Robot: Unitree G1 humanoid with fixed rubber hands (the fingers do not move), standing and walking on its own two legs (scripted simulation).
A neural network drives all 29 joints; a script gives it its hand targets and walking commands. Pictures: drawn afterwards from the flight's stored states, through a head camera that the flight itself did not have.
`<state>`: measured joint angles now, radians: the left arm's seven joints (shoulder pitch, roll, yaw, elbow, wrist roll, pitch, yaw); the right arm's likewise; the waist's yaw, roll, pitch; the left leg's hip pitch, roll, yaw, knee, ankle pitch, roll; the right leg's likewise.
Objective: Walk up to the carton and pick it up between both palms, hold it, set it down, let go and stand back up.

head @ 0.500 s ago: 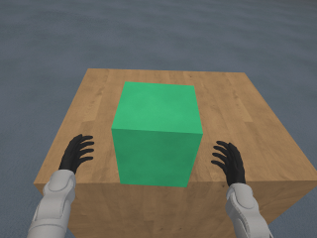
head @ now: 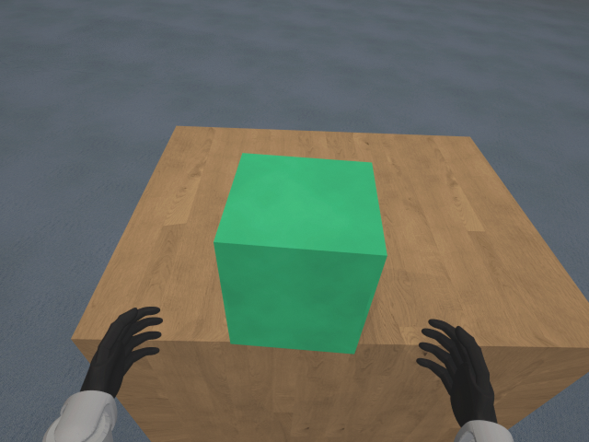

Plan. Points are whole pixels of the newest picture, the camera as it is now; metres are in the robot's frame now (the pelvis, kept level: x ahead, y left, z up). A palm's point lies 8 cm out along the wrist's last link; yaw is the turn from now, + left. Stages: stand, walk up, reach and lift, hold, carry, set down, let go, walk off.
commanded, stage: set down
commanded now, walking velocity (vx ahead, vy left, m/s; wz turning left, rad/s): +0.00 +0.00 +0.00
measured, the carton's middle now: (299, 255) +0.42 +0.00 +0.04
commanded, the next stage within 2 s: let go in 1.82 s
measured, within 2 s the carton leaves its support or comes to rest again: neither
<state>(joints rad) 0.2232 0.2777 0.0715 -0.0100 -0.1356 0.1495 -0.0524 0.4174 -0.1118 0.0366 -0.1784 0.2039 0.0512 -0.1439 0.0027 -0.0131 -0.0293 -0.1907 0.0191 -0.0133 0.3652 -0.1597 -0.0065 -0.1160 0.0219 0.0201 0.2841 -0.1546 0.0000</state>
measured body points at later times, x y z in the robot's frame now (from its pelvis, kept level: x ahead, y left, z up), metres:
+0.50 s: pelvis +0.02 +0.00 +0.00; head +0.03 +0.00 +0.45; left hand +0.23 +0.23 +0.02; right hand +0.20 -0.20 +0.01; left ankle +0.02 +0.12 -0.75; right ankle +0.00 -0.12 -0.75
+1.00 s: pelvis +0.01 +0.00 +0.00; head +0.03 +0.00 +0.45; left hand +0.22 +0.23 -0.01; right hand +0.20 -0.21 -0.03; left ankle +0.02 +0.12 -0.75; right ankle +0.00 -0.12 -0.75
